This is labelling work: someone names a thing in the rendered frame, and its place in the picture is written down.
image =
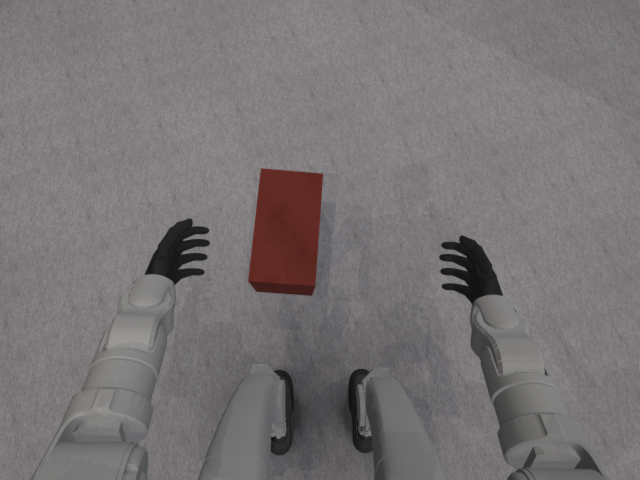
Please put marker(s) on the left robot hand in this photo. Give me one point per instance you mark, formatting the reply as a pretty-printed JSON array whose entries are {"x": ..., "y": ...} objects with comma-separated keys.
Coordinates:
[{"x": 167, "y": 260}]

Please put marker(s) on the robot right thigh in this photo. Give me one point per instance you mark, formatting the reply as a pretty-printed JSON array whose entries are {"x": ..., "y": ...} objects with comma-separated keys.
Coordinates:
[{"x": 402, "y": 449}]

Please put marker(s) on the robot right forearm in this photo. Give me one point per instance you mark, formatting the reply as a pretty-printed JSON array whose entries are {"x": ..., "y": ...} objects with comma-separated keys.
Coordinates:
[{"x": 536, "y": 430}]

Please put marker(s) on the left robot upper arm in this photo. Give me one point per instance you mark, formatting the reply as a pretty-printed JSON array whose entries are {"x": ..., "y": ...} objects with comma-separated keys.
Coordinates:
[{"x": 96, "y": 461}]

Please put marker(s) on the left robot foot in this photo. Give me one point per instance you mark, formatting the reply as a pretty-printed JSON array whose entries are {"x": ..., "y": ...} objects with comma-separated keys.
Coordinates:
[{"x": 281, "y": 445}]

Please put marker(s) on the right robot hand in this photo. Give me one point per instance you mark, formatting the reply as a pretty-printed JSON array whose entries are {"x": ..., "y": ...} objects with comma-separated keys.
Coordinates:
[{"x": 480, "y": 276}]

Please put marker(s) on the robot left forearm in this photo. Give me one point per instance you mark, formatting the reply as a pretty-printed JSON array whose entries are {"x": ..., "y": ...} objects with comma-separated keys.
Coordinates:
[{"x": 114, "y": 404}]

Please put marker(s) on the carton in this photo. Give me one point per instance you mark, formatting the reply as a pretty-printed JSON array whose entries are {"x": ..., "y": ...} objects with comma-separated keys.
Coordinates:
[{"x": 286, "y": 232}]

